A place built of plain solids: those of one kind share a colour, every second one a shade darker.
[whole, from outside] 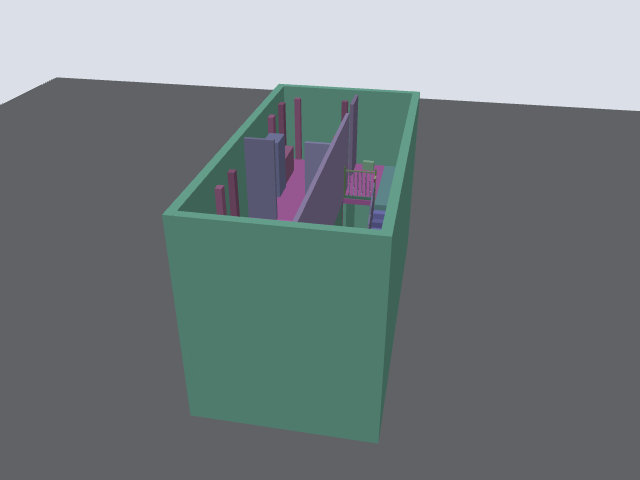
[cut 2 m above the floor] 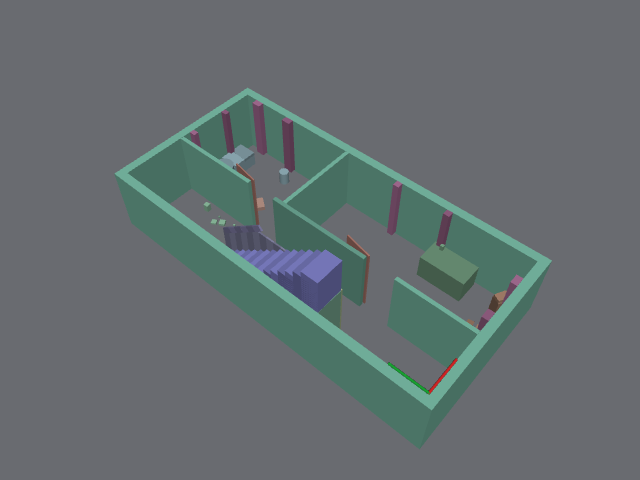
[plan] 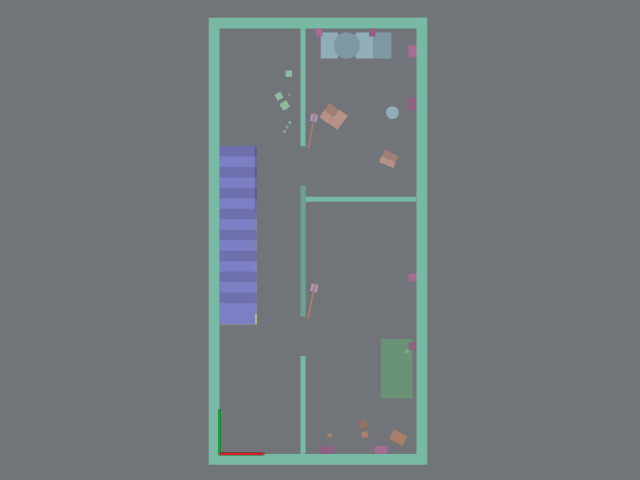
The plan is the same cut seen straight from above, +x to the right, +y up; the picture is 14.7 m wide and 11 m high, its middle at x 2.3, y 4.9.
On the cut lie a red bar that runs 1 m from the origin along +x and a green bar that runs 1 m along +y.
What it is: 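A home built round its stair; the hall at the stair's foot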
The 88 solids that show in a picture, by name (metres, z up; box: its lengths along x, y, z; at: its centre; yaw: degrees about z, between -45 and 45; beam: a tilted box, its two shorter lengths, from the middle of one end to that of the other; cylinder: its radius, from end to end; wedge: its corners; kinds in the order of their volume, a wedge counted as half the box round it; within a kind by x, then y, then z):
{
 "wall_1": {"box": [0.25, 10.25, 6.07], "at": [-0.12, 4.87, 2.98]},
 "wall_2": {"box": [0.12, 2.24, 3.34], "at": [1.91, 1.12, 1.62]},
 "wall_3": {"box": [0.12, 3.0, 3.34], "at": [1.91, 4.65, 1.62]},
 "wall_4": {"box": [0.12, 2.7, 3.34], "at": [1.91, 8.4, 1.62]},
 "wall_5": {"box": [5.01, 0.25, 6.07], "at": [2.25, -0.12, 2.98]},
 "wall_6": {"box": [5.01, 0.25, 6.07], "at": [2.25, 9.87, 2.98]},
 "wall_7": {"box": [2.54, 0.12, 3.34], "at": [3.24, 5.84, 1.62]},
 "wall_8": {"box": [0.25, 10.25, 6.07], "at": [4.63, 4.87, 2.98]},
 "step_1": {"wedge": [[0.0, 2.97, -0.05], [0.0, 2.97, 2.91], [0.0, 3.7, -0.05], [0.0, 3.7, 2.9], [0.81, 2.97, -0.05], [0.81, 2.97, 2.91], [0.81, 3.7, -0.05], [0.81, 3.7, 2.9]]},
 "step_2": {"wedge": [[0.0, 2.97, -0.05], [0.0, 2.97, 3.1], [0.0, 3.46, -0.05], [0.0, 3.46, 3.1], [0.81, 2.97, -0.05], [0.81, 2.97, 3.1], [0.81, 3.46, -0.05], [0.81, 3.46, 3.1]]},
 "step_3": {"wedge": [[0.0, 3.21, -0.05], [0.0, 3.21, 2.72], [0.0, 3.94, -0.05], [0.0, 3.94, 2.71], [0.81, 3.21, -0.05], [0.81, 3.21, 2.72], [0.81, 3.94, -0.05], [0.81, 3.94, 2.71]]},
 "step_4": {"wedge": [[0.0, 3.45, -0.05], [0.0, 3.45, 2.53], [0.0, 4.18, -0.05], [0.0, 4.18, 2.52], [0.81, 3.45, -0.05], [0.81, 3.45, 2.53], [0.81, 4.18, -0.05], [0.81, 4.18, 2.52]]},
 "step_5": {"wedge": [[0.0, 3.69, -0.05], [0.0, 3.69, 2.33], [0.0, 4.42, -0.05], [0.0, 4.42, 2.32], [0.81, 3.69, -0.05], [0.81, 3.69, 2.33], [0.81, 4.42, -0.05], [0.81, 4.42, 2.32]]},
 "step_6": {"wedge": [[0.0, 3.93, -0.05], [0.0, 3.93, 2.14], [0.0, 4.66, -0.05], [0.0, 4.66, 2.13], [0.81, 3.93, -0.05], [0.81, 3.93, 2.14], [0.81, 4.66, -0.05], [0.81, 4.66, 2.13]]},
 "step_7": {"wedge": [[0.0, 4.17, -0.05], [0.0, 4.17, 1.95], [0.0, 4.9, -0.05], [0.0, 4.9, 1.94], [0.81, 4.17, -0.05], [0.81, 4.17, 1.95], [0.81, 4.9, -0.05], [0.81, 4.9, 1.94]]},
 "step_8": {"wedge": [[0.0, 4.41, -0.05], [0.0, 4.41, 1.75], [0.0, 5.14, -0.05], [0.0, 5.14, 1.74], [0.81, 4.41, -0.05], [0.81, 4.41, 1.75], [0.81, 5.14, -0.05], [0.81, 5.14, 1.74]]},
 "step_9": {"wedge": [[0.0, 4.65, -0.05], [0.0, 4.65, 1.56], [0.0, 5.38, -0.05], [0.0, 5.38, 1.55], [0.81, 4.65, -0.05], [0.81, 4.65, 1.56], [0.81, 5.38, -0.05], [0.81, 5.38, 1.55]]},
 "step_10": {"wedge": [[0.0, 4.89, -0.05], [0.0, 4.89, 1.36], [0.0, 5.62, -0.05], [0.0, 5.62, 1.35], [0.81, 4.89, -0.05], [0.81, 4.89, 1.36], [0.81, 5.62, -0.05], [0.81, 5.62, 1.35]]},
 "step_11": {"wedge": [[0.0, 5.13, -0.05], [0.0, 5.13, 1.17], [0.0, 5.86, -0.05], [0.0, 5.86, 1.16], [0.81, 5.13, -0.05], [0.81, 5.13, 1.17], [0.81, 5.86, -0.05], [0.81, 5.86, 1.16]]},
 "step_12": {"wedge": [[0.0, 5.37, -0.05], [0.0, 5.37, 0.98], [0.0, 6.09, -0.05], [0.0, 6.09, 0.97], [0.81, 5.37, -0.05], [0.81, 5.37, 0.98], [0.81, 6.09, -0.05], [0.81, 6.09, 0.97]]},
 "step_13": {"wedge": [[0.0, 5.61, -0.05], [0.0, 5.61, 0.78], [0.0, 6.33, -0.05], [0.0, 6.33, 0.77], [0.81, 5.61, -0.05], [0.81, 5.61, 0.78], [0.81, 6.33, -0.05], [0.81, 6.33, 0.77]]},
 "step_14": {"wedge": [[0.0, 5.85, -0.05], [0.0, 5.85, 0.59], [0.0, 6.57, -0.05], [0.0, 6.57, 0.58], [0.81, 5.85, -0.05], [0.81, 5.85, 0.59], [0.81, 6.57, -0.05], [0.81, 6.57, 0.58]]},
 "step_15": {"wedge": [[0.0, 6.09, -0.05], [0.0, 6.09, 0.4], [0.0, 6.81, -0.05], [0.0, 6.81, 0.39], [0.81, 6.09, -0.05], [0.81, 6.09, 0.4], [0.81, 6.81, -0.05], [0.81, 6.81, 0.39]]},
 "step_16": {"wedge": [[0.0, 6.33, -0.05], [0.0, 6.33, 0.2], [0.0, 7.05, -0.05], [0.0, 7.05, 0.19], [0.81, 6.33, -0.05], [0.81, 6.33, 0.2], [0.81, 7.05, -0.05], [0.81, 7.05, 0.19]]},
 "upper_floor_1": {"box": [1.07, 3.09, 0.18], "at": [1.33, 1.42, 3.2]},
 "upper_floor_2": {"box": [2.78, 4.9, 0.18], "at": [3.24, 2.32, 3.2]},
 "upper_partition_1": {"box": [0.12, 1.12, 2.63], "at": [1.91, 0.56, 4.55]},
 "upper_partition_2": {"box": [0.12, 7.72, 2.63], "at": [1.91, 5.89, 4.55]},
 "curtains_1": {"box": [0.15, 0.19, 2.14], "at": [2.28, 9.66, 1.13]},
 "curtains_2": {"box": [0.21, 0.19, 2.29], "at": [2.3, 0.09, 4.49]},
 "curtains_3": {"box": [0.29, 0.18, 2.24], "at": [2.45, 0.09, 1.18]},
 "curtains_4": {"box": [0.15, 0.19, 2.14], "at": [3.5, 9.66, 1.13]},
 "curtains_5": {"box": [0.29, 0.18, 2.24], "at": [3.7, 0.09, 1.18]},
 "curtains_6": {"box": [0.21, 0.19, 2.29], "at": [3.99, 0.09, 4.49]},
 "curtains_7": {"box": [0.19, 0.31, 2.27], "at": [4.42, 0.72, 4.49]},
 "curtains_8": {"box": [0.19, 0.31, 2.27], "at": [4.42, 2.09, 4.49]},
 "curtains_9": {"box": [0.19, 0.18, 2.28], "at": [4.42, 2.46, 1.2]},
 "curtains_10": {"box": [0.19, 0.18, 2.28], "at": [4.42, 4.04, 1.2]},
 "curtains_11": {"box": [0.19, 0.24, 2.13], "at": [4.42, 6.28, 4.42]},
 "curtains_12": {"box": [0.19, 0.24, 2.13], "at": [4.42, 7.31, 4.42]},
 "curtains_13": {"box": [0.19, 0.27, 2.12], "at": [4.42, 8.02, 1.12]},
 "curtains_14": {"box": [0.19, 0.27, 2.12], "at": [4.42, 9.23, 1.12]},
 "slotfit_bedroom_storage_1": {"box": [0.51, 0.84, 1.94], "at": [4.16, 2.86, 4.21]},
 "slotfit_kitchen_wall_table_1": {"box": [0.73, 1.36, 0.81], "at": [4.06, 1.95, 0.35]},
 "slotfit_living_seat_1": {"box": [0.4, 0.6, 0.52], "at": [2.51, 9.36, 0.21]},
 "slotfit_living_seat_2": {"cylinder": 0.3, "from": [2.91, 9.36, -0.05], "to": [2.91, 9.36, 0.47]},
 "slotfit_living_seat_3": {"box": [0.4, 0.6, 0.52], "at": [3.31, 9.36, 0.21]},
 "slotfit_living_seat_4": {"box": [0.82, 0.6, 0.42], "at": [3.52, 9.36, 0.16]},
 "slotfit_living_seat_5": {"box": [0.42, 0.6, 0.52], "at": [3.72, 9.36, 0.21]},
 "slotfit_living_seat_6": {"cylinder": 0.15, "from": [3.96, 7.82, -0.05], "to": [3.96, 7.82, 0.41]},
 "head_base_1": {"box": [0.81, 0.25, 3.24], "at": [0.4, 3.09, 1.57]},
 "slotfit_bedroom_wall_table_1": {"box": [0.47, 1.26, 0.97], "at": [4.19, 1.66, 3.73]},
 "upper_split_1": {"box": [0.75, 0.12, 2.63], "at": [2.34, 4.76, 4.55]},
 "upper_split_2": {"box": [0.89, 0.12, 2.63], "at": [4.06, 4.76, 4.55]},
 "upper_floor_head_1": {"box": [0.81, 3.22, 0.18], "at": [0.4, 1.61, 3.2]},
 "guard_1": {"box": [0.05, 0.24, 2.69], "at": [0.83, 5.01, 1.3]},
 "guard_2": {"box": [0.05, 0.24, 2.5], "at": [0.83, 5.25, 1.2]},
 "guard_3": {"box": [0.05, 0.24, 2.3], "at": [0.83, 5.49, 1.1]},
 "guard_4": {"box": [0.05, 0.24, 2.11], "at": [0.83, 5.73, 1.01]},
 "guard_5": {"box": [0.05, 0.24, 1.92], "at": [0.83, 5.97, 0.91]},
 "guard_6": {"box": [0.05, 0.24, 1.72], "at": [0.83, 6.21, 0.81]},
 "guard_7": {"box": [0.05, 0.24, 1.53], "at": [0.83, 6.45, 0.72]},
 "guard_8": {"box": [0.05, 0.24, 1.34], "at": [0.83, 6.69, 0.62]},
 "guard_9": {"box": [0.05, 0.24, 1.14], "at": [0.83, 6.93, 0.52]},
 "doorleaf_door_1": {"box": [0.043, 0.83, 2.08], "at": [2.11, 3.51, 0.99], "yaw": -11.7},
 "doorleaf_door_2": {"box": [0.041, 0.83, 2.08], "at": [2.11, 7.41, 0.99], "yaw": -10.6},
 "clutter_kitchen_1": {"box": [0.18, 0.18, 0.13], "at": [3.28, 0.68, 0.01], "yaw": 13.3},
 "clutter_kitchen_2": {"box": [0.35, 0.27, 0.63], "at": [4.09, 0.37, 0.26], "yaw": -27.6},
 "clutter_kitchen_3": {"box": [0.35, 0.23, 0.74], "at": [4.09, 0.37, 0.32], "yaw": -27.6},
 "clutter_living_1": {"box": [0.26, 0.2, 0.18], "at": [2.45, 7.72, 0.04], "yaw": -36.4},
 "clutter_living_2": {"box": [0.26, 0.2, 0.18], "at": [2.56, 7.88, 0.04], "yaw": -36.4},
 "clutter_living_3": {"box": [0.25, 0.4, 0.18], "at": [2.72, 7.66, 0.04], "yaw": -36.4},
 "clutter_living_4": {"box": [0.18, 0.15, 0.21], "at": [3.76, 6.72, 0.05], "yaw": -23.1},
 "clutter_living_5": {"box": [0.17, 0.16, 0.21], "at": [3.83, 6.86, 0.05], "yaw": -23.1},
 "clutter_living_6": {"box": [0.17, 0.15, 0.21], "at": [3.93, 6.65, 0.05], "yaw": -23.1},
 "clutter_living_7": {"box": [0.17, 0.15, 0.21], "at": [3.99, 6.79, 0.05], "yaw": -23.1},
 "head_guard_1": {"box": [0.05, 0.25, 4.24], "at": [0.83, 3.09, 2.07]},
 "clutter_clhall_1": {"box": [0.4, 0.17, 0.36], "at": [1.35, 0.46, 3.42], "yaw": -7.3},
 "clutter_clhall_2": {"box": [0.16, 0.16, 0.1], "at": [1.36, 8.2, 0.0], "yaw": 32.0},
 "clutter_clhall_3": {"box": [0.18, 0.18, 0.12], "at": [1.49, 7.98, 0.01], "yaw": 32.0},
 "clutter_clhall_4": {"box": [0.15, 0.15, 0.29], "at": [1.59, 8.71, 0.09], "yaw": 3.7},
 "guard_cap_1": {"beam": [0.17, 0.05], "from": [0.83, 5.8, 2.0], "to": [0.83, 5.55, 2.19]},
 "guard_cap_2": {"beam": [0.17, 0.05], "from": [0.83, 6.04, 1.8], "to": [0.83, 5.79, 2.0]},
 "guard_cap_3": {"beam": [0.17, 0.05], "from": [0.83, 6.52, 1.42], "to": [0.83, 6.27, 1.61]},
 "well_guard_board_1": {"box": [0.99, 0.04, 0.15], "at": [1.33, 2.91, 3.32]},
 "well_guard_newel_1": {"box": [0.05, 0.05, 1.15], "at": [1.82, 2.91, 3.82]},
 "well_guard_rail_1": {"box": [0.99, 0.042, 0.044], "at": [1.33, 2.91, 4.27]},
 "doorfit_door_1": {"box": [0.16, 0.17, 0.06], "at": [2.16, 7.7, 0.98], "yaw": -10.6}
}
